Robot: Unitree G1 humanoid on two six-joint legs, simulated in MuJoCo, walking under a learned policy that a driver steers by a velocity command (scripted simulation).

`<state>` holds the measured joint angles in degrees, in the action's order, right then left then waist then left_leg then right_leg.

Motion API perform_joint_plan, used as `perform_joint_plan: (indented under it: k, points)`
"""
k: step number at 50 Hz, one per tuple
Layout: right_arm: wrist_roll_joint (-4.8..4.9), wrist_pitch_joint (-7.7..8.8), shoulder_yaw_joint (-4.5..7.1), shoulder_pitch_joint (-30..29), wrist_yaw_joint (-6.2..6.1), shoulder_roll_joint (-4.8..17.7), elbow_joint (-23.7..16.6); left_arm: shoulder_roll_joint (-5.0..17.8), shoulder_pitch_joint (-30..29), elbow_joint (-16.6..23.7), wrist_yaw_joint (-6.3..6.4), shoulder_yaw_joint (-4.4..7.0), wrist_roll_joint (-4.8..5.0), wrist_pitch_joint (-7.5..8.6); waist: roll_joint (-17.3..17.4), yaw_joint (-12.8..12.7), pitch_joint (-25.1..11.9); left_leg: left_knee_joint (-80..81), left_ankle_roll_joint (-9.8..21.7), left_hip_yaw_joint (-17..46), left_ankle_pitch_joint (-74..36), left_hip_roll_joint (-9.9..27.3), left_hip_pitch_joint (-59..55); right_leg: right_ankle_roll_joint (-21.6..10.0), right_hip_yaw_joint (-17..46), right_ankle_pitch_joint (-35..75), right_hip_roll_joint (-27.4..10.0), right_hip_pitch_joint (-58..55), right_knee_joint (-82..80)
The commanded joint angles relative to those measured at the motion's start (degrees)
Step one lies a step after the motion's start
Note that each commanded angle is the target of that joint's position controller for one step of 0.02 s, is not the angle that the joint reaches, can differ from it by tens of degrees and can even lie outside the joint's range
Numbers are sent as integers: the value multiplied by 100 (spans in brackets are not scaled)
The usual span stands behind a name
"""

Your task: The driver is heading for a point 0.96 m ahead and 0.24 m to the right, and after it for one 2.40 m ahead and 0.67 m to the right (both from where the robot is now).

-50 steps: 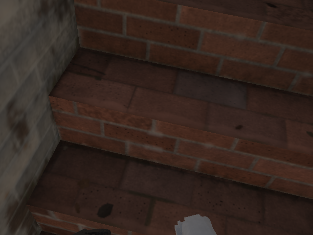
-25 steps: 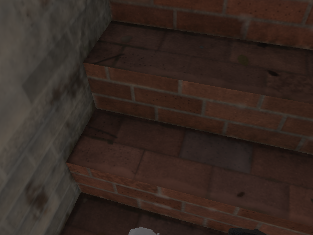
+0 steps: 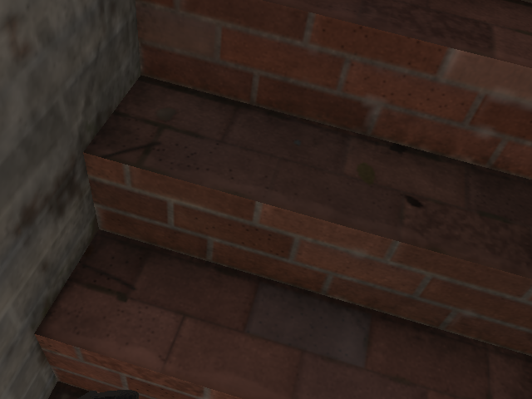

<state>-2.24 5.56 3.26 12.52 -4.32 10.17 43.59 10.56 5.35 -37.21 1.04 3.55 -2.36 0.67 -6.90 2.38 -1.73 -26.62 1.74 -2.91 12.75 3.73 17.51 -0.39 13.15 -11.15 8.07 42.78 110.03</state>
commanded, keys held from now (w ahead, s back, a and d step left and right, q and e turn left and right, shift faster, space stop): w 1.00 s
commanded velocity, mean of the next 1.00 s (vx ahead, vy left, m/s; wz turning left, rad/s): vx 0.46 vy -0.03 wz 0.00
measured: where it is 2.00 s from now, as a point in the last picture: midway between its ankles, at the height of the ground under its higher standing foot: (327, 185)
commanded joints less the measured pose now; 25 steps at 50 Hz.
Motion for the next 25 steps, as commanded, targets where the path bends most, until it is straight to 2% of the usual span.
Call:
perform_joint_plan:
  k: [1,2,3,4,5,6,7,8,9,10,11,12,13,14,15,16,17,18,19,20,21,22,23,25]
  points:
    - [35,221,248,515,193,961,-84,-164,-377,542,124,-65,-110,-36,1953,123,-141,970,1634,1171,-118,1351,-1265,-115,-299,-644,-290,1799,966]
    - [12,269,304,755,186,1020,6,-170,-863,783,188,-73,-194,-66,2301,293,72,1130,1631,1253,-159,1428,-1537,-149,-242,-1347,-440,2578,1326]
    - [-32,167,143,1485,466,604,762,429,-706,1010,-186,-357,106,-312,2917,285,-329,1111,1459,1890,890,1966,-1641,-709,162,-3508,-723,4201,2208]
    - [-136,84,150,1769,516,547,1011,237,-1296,1248,-201,-466,87,-345,2003,521,-156,1289,1321,1931,574,1968,-1662,-1048,184,-4195,-799,4770,2041]
    - [-175,181,482,1757,274,1132,471,-450,-2249,1776,29,-400,-146,32,2109,817,197,1555,1271,1398,1409,1702,-2839,-583,158,-3402,-729,4783,1602]
    - [-85,223,480,1526,234,1112,507,-405,-2357,1991,128,-510,-121,163,2131,527,181,2038,936,1123,2185,1640,-1984,-532,-71,-3325,-1222,4237,160]
    - [-13,232,483,1053,181,1153,433,-286,-2294,2152,130,-524,-56,176,2071,350,109,2480,943,748,1794,1510,-1294,-494,-399,-3096,-1357,3301,-349]
    - [192,186,410,53,158,1261,31,-425,-1405,2110,38,-720,23,119,1951,-299,-32,2809,804,205,819,1364,30,-737,-435,-2951,-1771,1253,-2316]
    - [329,129,434,-131,300,1575,8,-502,-261,1715,-29,-733,272,-33,1917,-530,-303,3714,1308,86,424,1386,1139,-747,-1681,-3768,-1239,-964,-3058]
    - [300,136,430,156,448,1546,48,-80,1094,946,51,-421,367,-76,1908,-653,-1171,2302,1390,-301,-4769,1085,720,-719,-2260,-3764,-198,-2588,-2542]
    - [240,127,306,575,549,1036,87,205,1051,645,47,-255,288,119,652,-586,-1968,216,1210,-143,-7347,676,878,-907,-1521,-2964,-130,-3661,-3371]
    - [445,118,401,-773,823,1376,-344,1317,3253,233,223,113,-95,32,-1423,-2164,-2572,-2863,764,-341,-5331,-27,1238,-1071,1651,-4897,-1347,-3367,-6339]
    - [80,35,327,-1010,855,387,-633,1870,2813,-2,374,273,154,-39,-2937,-1806,-1962,-4721,626,1282,-586,-1185,2180,-713,4138,-6069,-1557,-2822,-9332]
    - [-222,-28,152,-340,782,-424,-597,1634,1614,221,367,137,379,-18,-2422,-881,-1409,-7145,341,2709,-188,-1527,2909,-61,4211,-5869,-1915,-2066,-9464]
    - [-301,-86,73,89,758,-638,-585,1297,686,311,277,91,394,12,-1661,-162,-969,-8229,297,2566,-393,-1485,3700,-88,3448,-5169,-2019,-1657,-8552]
    - [-358,-113,15,508,683,-568,-505,927,222,221,167,31,352,47,-1421,245,-526,-8445,346,1934,-487,-1333,4112,-382,2380,-5020,-1641,-1600,-7566]
    - [-403,-109,-29,597,578,-451,-476,584,-65,148,49,-38,273,112,-1050,440,-134,-8599,354,1594,-588,-1255,4422,-441,1274,-4371,-1397,-1490,-6950]
    - [-376,-141,-25,585,557,-271,-441,376,-52,36,-11,-77,199,195,-752,397,-187,-8786,336,1416,-413,-1234,4292,-409,700,-3987,-1263,-1558,-6746]
    - [-362,-307,-19,250,560,-158,-489,367,264,-133,41,-70,174,269,-422,185,-23,-9371,255,1144,-339,-1168,4497,-544,666,-3351,-1373,-1632,-7031]
    - [-335,-488,-142,-153,467,-423,-692,488,421,-287,84,-55,146,345,-143,133,366,-9620,283,981,-215,-1003,5084,-705,930,-3251,-1516,-1597,-7402]
    - [-198,-589,-194,-298,489,-445,-627,574,825,-498,105,2,236,395,398,-21,456,-9847,292,957,-115,-886,5349,-704,1245,-2781,-1810,-1749,-7687]
    - [-148,-665,-250,-374,463,-504,-712,596,1044,-587,91,-1,262,454,510,-19,640,-9447,258,842,29,-716,5545,-668,1125,-2547,-1787,-1840,-7921]
    - [-135,-717,-263,-320,425,-359,-741,517,902,-613,140,-50,279,449,386,24,823,-9173,169,753,118,-638,5538,-652,960,-2129,-1803,-1697,-8301]
    - [-16,-836,-199,-282,510,-78,-795,572,946,-607,170,-33,298,538,297,78,783,-8846,17,471,-196,-459,5313,-862,742,-1995,-1916,-1650,-8788]
Velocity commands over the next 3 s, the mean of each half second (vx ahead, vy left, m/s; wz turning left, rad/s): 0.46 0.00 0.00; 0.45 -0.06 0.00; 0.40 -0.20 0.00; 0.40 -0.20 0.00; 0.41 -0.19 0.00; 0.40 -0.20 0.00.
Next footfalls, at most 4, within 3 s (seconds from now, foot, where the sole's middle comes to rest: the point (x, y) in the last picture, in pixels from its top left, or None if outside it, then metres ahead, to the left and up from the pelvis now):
0.20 right None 0.13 -0.23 -0.57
0.90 left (165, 327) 0.47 0.14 -0.36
1.48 right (386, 185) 0.65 -0.22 -0.15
1.98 left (267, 153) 0.71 -0.02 -0.15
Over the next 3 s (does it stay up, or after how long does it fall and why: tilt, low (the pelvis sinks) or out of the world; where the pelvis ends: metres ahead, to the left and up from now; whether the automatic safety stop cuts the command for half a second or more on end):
stays up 1.03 -0.24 0.96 its command is cut before an obstacle after 0.8 s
